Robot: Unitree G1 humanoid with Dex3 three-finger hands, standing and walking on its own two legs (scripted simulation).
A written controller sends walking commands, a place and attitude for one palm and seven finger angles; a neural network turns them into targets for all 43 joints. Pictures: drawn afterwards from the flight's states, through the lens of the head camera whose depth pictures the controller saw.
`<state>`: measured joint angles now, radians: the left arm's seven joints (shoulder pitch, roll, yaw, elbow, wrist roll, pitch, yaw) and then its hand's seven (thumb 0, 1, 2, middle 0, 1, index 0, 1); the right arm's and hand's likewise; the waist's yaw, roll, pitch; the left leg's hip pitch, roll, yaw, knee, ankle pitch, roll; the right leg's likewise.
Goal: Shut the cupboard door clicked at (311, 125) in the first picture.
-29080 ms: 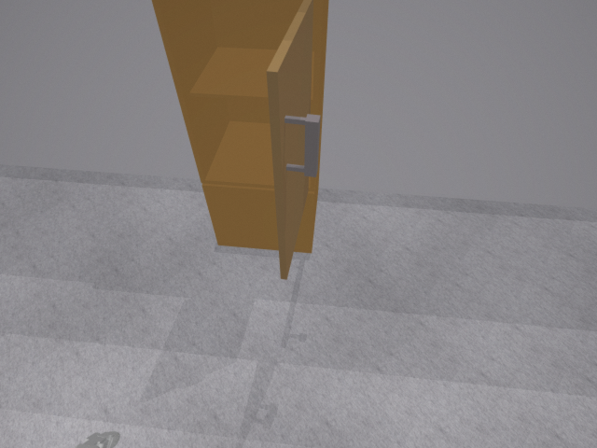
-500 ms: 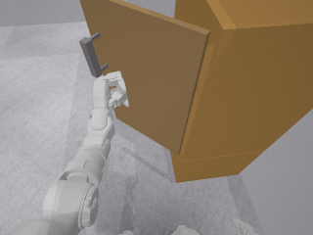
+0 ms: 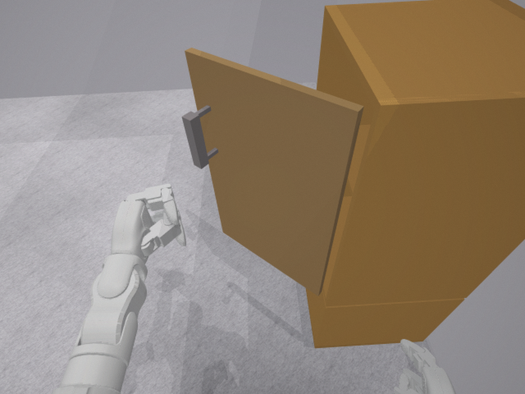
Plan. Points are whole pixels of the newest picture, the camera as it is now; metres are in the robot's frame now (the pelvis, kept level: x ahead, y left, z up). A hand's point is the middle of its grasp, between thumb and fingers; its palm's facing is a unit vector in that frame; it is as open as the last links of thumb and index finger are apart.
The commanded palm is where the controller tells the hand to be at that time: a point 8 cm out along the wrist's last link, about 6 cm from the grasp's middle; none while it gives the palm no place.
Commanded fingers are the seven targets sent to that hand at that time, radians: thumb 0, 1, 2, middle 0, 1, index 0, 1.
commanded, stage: draw the hand back to the body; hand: left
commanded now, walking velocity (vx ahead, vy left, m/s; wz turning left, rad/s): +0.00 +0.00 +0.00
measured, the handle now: (203, 136) +0.62 +0.17 +0.05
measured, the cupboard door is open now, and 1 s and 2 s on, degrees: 49 49 49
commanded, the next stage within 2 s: step back with the hand held close in 1.04 s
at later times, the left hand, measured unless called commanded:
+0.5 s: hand (55, 272) +0.23 +0.26 +0.15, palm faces +0.36 -0.87 -0.34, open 4.8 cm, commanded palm +0.18 +0.30 +0.17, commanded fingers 0.00 0.90 0.90 -0.39 -0.51 -0.39 -0.51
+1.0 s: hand out of the picture +0.19 +0.30 +0.17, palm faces +0.47 -0.80 -0.38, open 7.3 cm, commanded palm +0.14 +0.33 +0.19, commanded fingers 0.00 0.90 0.90 -0.20 -0.30 -0.20 -0.30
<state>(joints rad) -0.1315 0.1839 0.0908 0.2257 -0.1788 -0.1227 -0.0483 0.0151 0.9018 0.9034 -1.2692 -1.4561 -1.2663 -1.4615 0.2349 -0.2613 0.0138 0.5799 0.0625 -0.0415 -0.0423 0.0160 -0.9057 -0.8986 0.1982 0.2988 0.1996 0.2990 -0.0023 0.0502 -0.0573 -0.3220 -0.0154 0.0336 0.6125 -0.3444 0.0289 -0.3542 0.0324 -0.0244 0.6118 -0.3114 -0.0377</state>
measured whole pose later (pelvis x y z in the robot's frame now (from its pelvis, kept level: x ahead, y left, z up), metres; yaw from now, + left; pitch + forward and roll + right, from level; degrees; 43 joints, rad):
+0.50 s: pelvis +0.01 +0.02 +0.02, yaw +1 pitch -3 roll -1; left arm 0.34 0.31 0.21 -0.27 -0.07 -0.02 0.08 0.01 0.90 0.90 -0.66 -0.79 -0.66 -0.80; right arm 0.19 -0.21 0.05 0.60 0.01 0.01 -0.06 0.01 -0.90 -0.90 0.20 0.30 0.20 0.30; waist 0.06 0.08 0.01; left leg -0.07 -0.04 0.02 0.39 -0.26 0.05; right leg -0.08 0.01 -0.03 0.37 -0.23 -0.01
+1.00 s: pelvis +0.01 +0.03 +0.02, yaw +1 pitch -4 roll -1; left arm 0.45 0.34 0.33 -0.37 -0.08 -0.06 0.10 0.01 0.89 0.90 -0.22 -0.31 -0.22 -0.31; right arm 0.19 -0.22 0.02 0.62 0.01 -0.07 -0.07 0.02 -0.90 -0.90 0.20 0.30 0.20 0.30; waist 0.07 0.07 0.01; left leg -0.07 -0.05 0.02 0.40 -0.26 0.06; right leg -0.08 0.01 -0.03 0.37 -0.22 0.00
